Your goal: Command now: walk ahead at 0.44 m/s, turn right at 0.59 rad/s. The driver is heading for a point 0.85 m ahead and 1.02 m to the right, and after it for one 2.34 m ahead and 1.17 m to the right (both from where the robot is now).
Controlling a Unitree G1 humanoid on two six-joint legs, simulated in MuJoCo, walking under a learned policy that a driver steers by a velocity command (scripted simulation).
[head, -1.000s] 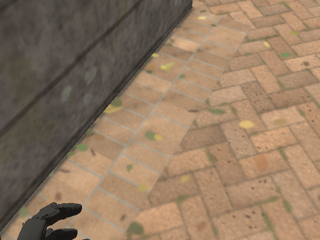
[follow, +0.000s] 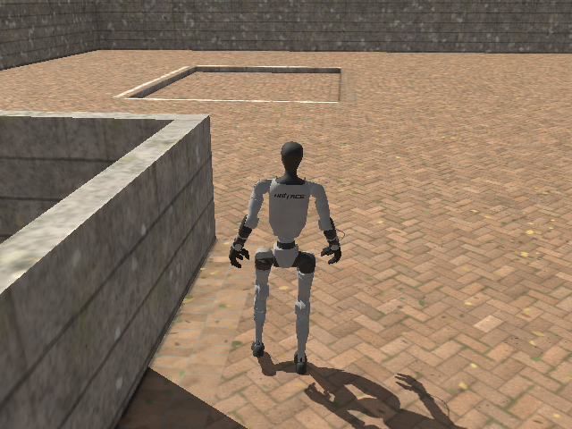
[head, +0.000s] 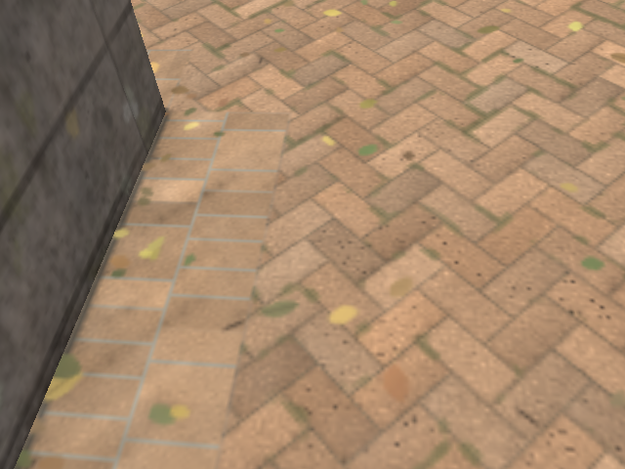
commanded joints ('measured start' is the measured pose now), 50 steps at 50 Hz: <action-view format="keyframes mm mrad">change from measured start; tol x32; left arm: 1 -11 175 43 -70 4 -23 24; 50 -95 179 47 -148 9 -33 9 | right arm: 1 -130 -85 -20 -101 -9 -29 4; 50 -10 -88 -3 -103 -13 -14 -12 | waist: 1 8 -134 31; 15 -114 -167 -155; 17 -67 291 -452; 25 -2 47 33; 43 114 -211 -356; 50 -25 -80 -46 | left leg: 1 -252 6 -37 -127 155 -25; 15 488 -33 -69 -552 257 96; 17 1016 354 -787 -691 -93 284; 24 354 203 -200 -892 112 209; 36 555 213 138 -875 385 152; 40 525 170 231 -385 879 86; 42 -153 -83 103 273 -299 -19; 50 -84 43 -69 -8 45 -30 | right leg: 1 169 -232 289 -231 241 -184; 15 31 -129 269 251 562 -38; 17 -490 47 186 840 -337 50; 18 -572 -30 189 924 -271 52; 36 -469 -136 -45 240 237 20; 40 -28 20 -143 151 139 -82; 42 550 -329 666 3 -113 -338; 50 2 -205 316 -188 327 -236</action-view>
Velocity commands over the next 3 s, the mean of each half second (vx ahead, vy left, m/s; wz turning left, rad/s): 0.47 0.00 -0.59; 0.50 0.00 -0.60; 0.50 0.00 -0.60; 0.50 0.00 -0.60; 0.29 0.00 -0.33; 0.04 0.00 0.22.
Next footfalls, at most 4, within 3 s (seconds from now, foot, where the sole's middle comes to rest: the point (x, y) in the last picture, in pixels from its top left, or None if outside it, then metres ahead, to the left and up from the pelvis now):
0.30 left None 0.36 0.10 -0.78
0.82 right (478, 452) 0.53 -0.25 -0.78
1.30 left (457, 308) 0.89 -0.26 -0.78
1.82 right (623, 320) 0.84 -0.65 -0.78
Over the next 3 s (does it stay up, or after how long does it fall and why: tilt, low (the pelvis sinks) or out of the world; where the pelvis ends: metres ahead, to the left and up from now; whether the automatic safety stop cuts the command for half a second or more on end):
stays up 1.00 -0.81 -0.02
